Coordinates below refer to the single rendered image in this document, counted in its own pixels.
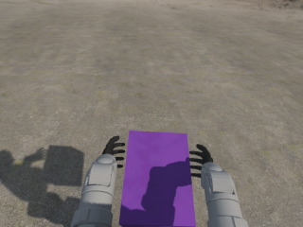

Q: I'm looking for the left robot hand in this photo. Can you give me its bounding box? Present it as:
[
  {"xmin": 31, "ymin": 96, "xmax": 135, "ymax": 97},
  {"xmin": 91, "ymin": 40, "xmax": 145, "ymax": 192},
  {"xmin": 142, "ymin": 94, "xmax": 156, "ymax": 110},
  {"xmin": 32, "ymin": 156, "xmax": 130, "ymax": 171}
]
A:
[{"xmin": 102, "ymin": 136, "xmax": 125, "ymax": 168}]

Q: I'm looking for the right robot hand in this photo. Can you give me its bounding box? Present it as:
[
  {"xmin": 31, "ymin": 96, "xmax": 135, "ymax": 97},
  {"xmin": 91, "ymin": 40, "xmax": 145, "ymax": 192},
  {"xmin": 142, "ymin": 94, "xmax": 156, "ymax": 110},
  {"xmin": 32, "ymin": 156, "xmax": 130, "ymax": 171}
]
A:
[{"xmin": 189, "ymin": 144, "xmax": 214, "ymax": 178}]

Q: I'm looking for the left robot forearm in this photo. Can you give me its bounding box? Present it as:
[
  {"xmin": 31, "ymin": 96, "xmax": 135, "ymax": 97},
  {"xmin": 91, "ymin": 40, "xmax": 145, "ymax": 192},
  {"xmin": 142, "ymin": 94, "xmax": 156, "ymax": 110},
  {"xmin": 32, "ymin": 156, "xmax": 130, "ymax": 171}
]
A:
[{"xmin": 70, "ymin": 153, "xmax": 117, "ymax": 227}]

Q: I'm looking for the right robot forearm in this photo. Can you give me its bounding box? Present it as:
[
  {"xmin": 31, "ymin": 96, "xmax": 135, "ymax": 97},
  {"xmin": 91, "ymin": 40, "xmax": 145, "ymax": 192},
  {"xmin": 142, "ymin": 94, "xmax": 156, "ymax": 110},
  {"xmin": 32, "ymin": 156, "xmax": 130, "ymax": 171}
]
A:
[{"xmin": 201, "ymin": 162, "xmax": 249, "ymax": 227}]

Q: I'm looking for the carton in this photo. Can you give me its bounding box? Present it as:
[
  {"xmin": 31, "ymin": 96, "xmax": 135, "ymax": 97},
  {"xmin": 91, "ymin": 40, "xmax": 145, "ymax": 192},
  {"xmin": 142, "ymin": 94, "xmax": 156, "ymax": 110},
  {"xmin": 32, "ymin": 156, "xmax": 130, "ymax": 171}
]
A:
[{"xmin": 118, "ymin": 131, "xmax": 196, "ymax": 227}]

